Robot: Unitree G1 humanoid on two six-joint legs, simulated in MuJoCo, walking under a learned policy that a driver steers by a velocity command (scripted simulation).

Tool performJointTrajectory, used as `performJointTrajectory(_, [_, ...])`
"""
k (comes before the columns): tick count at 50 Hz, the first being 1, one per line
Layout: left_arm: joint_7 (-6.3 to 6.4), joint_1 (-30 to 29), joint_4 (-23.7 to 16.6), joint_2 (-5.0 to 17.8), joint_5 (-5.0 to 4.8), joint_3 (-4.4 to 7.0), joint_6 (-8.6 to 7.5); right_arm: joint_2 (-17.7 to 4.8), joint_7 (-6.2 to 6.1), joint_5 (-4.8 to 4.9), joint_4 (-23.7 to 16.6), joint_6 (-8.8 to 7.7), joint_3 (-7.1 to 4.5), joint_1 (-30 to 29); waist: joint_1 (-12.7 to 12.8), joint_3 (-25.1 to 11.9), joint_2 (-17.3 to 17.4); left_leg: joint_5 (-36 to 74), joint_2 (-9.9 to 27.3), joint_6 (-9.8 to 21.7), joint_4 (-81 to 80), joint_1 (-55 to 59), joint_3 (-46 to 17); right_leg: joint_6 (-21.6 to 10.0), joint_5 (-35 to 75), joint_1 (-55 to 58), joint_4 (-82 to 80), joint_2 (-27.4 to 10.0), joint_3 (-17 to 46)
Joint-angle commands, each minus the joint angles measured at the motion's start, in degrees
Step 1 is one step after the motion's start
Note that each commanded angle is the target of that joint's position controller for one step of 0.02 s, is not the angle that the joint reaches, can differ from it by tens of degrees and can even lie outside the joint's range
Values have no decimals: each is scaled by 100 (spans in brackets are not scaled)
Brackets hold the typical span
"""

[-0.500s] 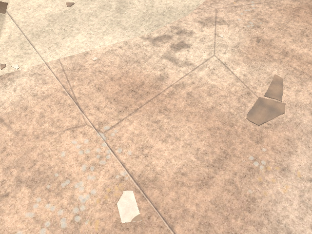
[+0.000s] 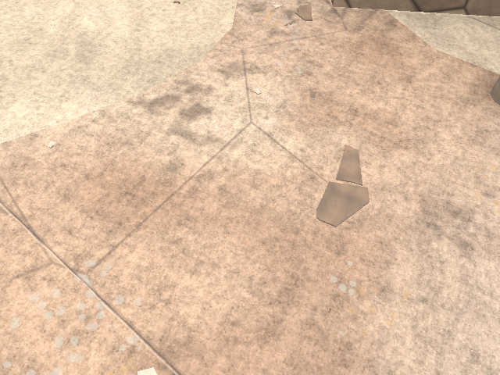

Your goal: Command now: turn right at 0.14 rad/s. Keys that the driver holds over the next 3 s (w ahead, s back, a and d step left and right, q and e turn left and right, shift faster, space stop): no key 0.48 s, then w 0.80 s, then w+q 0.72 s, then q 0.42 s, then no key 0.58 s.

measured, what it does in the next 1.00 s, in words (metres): walks ahead: right foot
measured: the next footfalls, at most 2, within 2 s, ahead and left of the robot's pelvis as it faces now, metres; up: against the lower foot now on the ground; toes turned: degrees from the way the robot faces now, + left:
right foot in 0.16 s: +0.01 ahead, -0.12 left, +0.00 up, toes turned +5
right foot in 1.26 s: +0.46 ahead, -0.05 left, +0.00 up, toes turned -3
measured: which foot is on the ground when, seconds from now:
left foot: down 0.00-1.00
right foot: up 0.00-0.14, down 0.16-0.78, up 0.80-1.00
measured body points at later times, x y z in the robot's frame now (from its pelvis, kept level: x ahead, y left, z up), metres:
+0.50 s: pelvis -0.01 -0.02 +0.00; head -0.01 -0.03 +0.45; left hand +0.05 +0.23 -0.14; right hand +0.04 -0.28 -0.15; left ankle +0.03 +0.09 -0.74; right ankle -0.03 -0.13 -0.74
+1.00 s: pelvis +0.14 +0.04 +0.00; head +0.15 +0.05 +0.45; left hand +0.21 +0.29 -0.15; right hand +0.09 -0.21 -0.14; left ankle +0.07 +0.10 -0.74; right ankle +0.16 -0.10 -0.67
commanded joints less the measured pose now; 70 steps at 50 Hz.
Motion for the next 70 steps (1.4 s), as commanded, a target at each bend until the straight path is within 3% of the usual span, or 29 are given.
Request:
performJointTrajectory(1, [-3,375,-16,258,-20,4,24,-815,14,-4,-163,-74,-176,-14,60,-668,1126,2221,1177,795,-566,650,-1031,108,5,258,-790,-188,-254])
performJointTrajectory(4, [42,230,109,255,-51,-51,24,-951,58,-36,3,-19,-226,135,-67,-661,1274,1758,1171,811,-528,659,-1194,5,239,598,-1778,-299,-527])
performJointTrajectory(7, [98,432,363,206,-16,-112,-87,-954,63,6,130,37,-239,75,129,-607,1020,1277,1055,480,-371,235,-1182,-195,1682,1429,-3439,-447,-531])
performJointTrajectory(9, [138,140,363,707,99,-57,-211,-750,102,60,115,-10,-200,269,-191,-598,155,372,600,62,-273,-206,-812,-472,2308,1585,-3340,-1289,488])
performJointTrajectory(10, [95,-90,429,501,28,-120,-250,-628,101,75,232,15,-166,180,-201,-439,-162,-57,331,-23,-417,341,-518,-603,1988,795,-3429,-1412,544])
performJointTrajectory(11, [75,-182,450,299,28,-193,-299,-664,90,47,332,37,-175,111,-170,-297,-125,36,348,-62,-412,619,-535,-554,1626,525,-3553,-1336,518])
performJointTrajectory(24, [160,247,1264,223,-14,-292,-408,-569,79,26,1284,3,-134,328,-77,-86,218,384,518,-108,-572,569,-616,-520,1589,686,-3696,-1092,249])
performJointTrajectory(27, [153,480,1362,483,-6,-182,-352,-610,97,-18,1342,30,-164,332,21,-70,-97,-1370,77,-26,45,143,-233,-808,-741,610,-3894,-1059,517])
performJointTrajectory(29, [134,752,1405,650,15,-80,-312,-477,156,-101,1207,35,-148,57,202,414,-485,-1683,-155,3,884,-801,128,-1223,-2026,619,-4393,-1625,1335])
performJointTrajectory(32, [113,845,1421,526,72,-27,-407,-490,217,-126,1033,-103,-169,-107,219,622,-477,-1448,248,52,1930,-1665,84,-1592,-1380,1006,-4699,-2221,1831])
performJointTrajectory(36, [70,750,1428,498,36,31,-587,-471,289,-31,944,-311,-224,38,5,416,-404,-1094,241,117,1051,-875,302,-1394,-123,959,-4275,-1862,988])
performJointTrajectory(38, [50,506,1341,439,9,32,-608,-384,257,-3,1313,-349,-271,1067,-474,220,-88,-554,-112,128,109,1010,573,-1180,229,-103,-3522,-1467,464])
performJointTrajectory(39, [24,433,1256,216,51,-36,-661,-634,193,-46,1510,-396,-361,1730,-725,2,575,-992,342,192,-361,1982,-186,-999,541,-765,-2413,-1082,-13])
performJointTrajectory(40, [-37,351,994,-306,16,-185,-726,-1285,145,-67,1605,-423,-505,2485,-894,-446,2092,-2848,1867,621,-1525,2673,-2705,-693,5,-1719,-449,-307,-902])
performJointTrajectory(41, [-67,206,916,166,150,-68,-718,-1243,167,-28,1771,-357,-500,2508,-689,-124,1744,-3465,2353,984,-1873,2101,-3819,-755,-428,-2173,602,-311,-670])
performJointTrajectory(42, [-114,85,910,240,171,-41,-717,-926,189,-39,1531,-360,-415,1796,-330,373,902,-3394,2196,958,-1798,1574,-3322,-841,112,-2326,1060,-716,-457])
performJointTrajectory(43, [-184,143,984,82,132,-77,-745,-744,217,-39,1361,-414,-369,1327,-145,471,592,-2696,1918,865,-1799,1234,-2735,-829,686,-2187,1061,-917,-436])
performJointTrajectory(46, [-264,261,1078,-25,177,-86,-724,-488,186,-14,1373,-555,-267,1271,21,167,614,-441,1360,654,-1785,1294,-1431,-616,1479,-1839,851,-1085,-708])
performJointTrajectory(49, [-263,-126,922,-82,162,-89,-641,-425,164,18,1603,-604,-220,1791,-43,113,676,1267,1256,706,-1615,1583,-875,-447,1682,-2200,727,-1067,-969])
performJointTrajectory(57, [-250,-1647,208,-291,61,-232,-629,-410,104,-14,1776,-606,-162,2048,-262,416,811,2926,1144,728,-1636,1410,-267,-481,2405,-1576,-1545,-734,-1507])
performJointTrajectory(60, [-163,-1146,242,-90,59,-145,-676,-528,81,-15,1775,-622,-194,1787,83,111,827,4720,1282,622,-942,1758,-120,-817,2170,-723,-1872,-476,-1525])
performJointTrajectory(62, [-71,353,716,145,58,6,-754,-632,69,-20,1737,-572,-232,1582,704,-675,767,5360,1174,477,786,1763,33,-1047,2091,777,-2281,-231,-1505])
performJointTrajectory(63, [-6,1219,954,385,152,114,-795,-587,90,8,1676,-559,-214,1564,1025,-1133,587,4090,980,414,2114,898,125,-1226,1832,2069,-2456,-750,-962])
performJointTrajectory(64, [29,1839,1006,936,287,249,-804,-62,141,85,1512,-549,-114,1938,866,-1849,-403,660,310,274,4200,-593,403,-1686,960,3407,-2653,-2418,1309])
performJointTrajectory(65, [-47,1536,976,925,147,271,-723,-134,178,136,1580,-520,-193,2259,621,-2126,-774,-1966,-421,264,5556,-1883,-157,-2283,369,3679,-3673,-3097,3549])
performJointTrajectory(66, [-68,760,842,591,6,209,-718,-442,149,38,1447,-485,-272,1664,359,-1084,-96,-1363,116,359,5580,-2302,-391,-2002,-228,2767,-3880,-2852,2640])
performJointTrajectory(67, [-92,289,733,167,-12,100,-775,-406,185,16,1340,-510,-276,1251,265,-480,164,-860,333,374,5229,-2175,-357,-1809,83,1831,-4144,-2626,1836])
performJointTrajectory(68, [-92,136,763,-59,34,37,-842,-269,198,18,1348,-487,-277,1162,72,-149,295,-648,507,370,4900,-1891,-359,-1575,722,1212,-4322,-2378,1205])
performJointTrajectory(70, [-38,308,933,-298,49,-52,-959,-64,267,-102,1406,-327,-268,1344,-182,-81,139,-516,644,271,4499,-1363,-378,-1277,1640,636,-4441,-2063,291])
Over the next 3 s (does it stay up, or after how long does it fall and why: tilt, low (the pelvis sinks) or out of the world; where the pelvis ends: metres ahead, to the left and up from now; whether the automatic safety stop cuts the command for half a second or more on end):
stays up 0.86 0.12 0.00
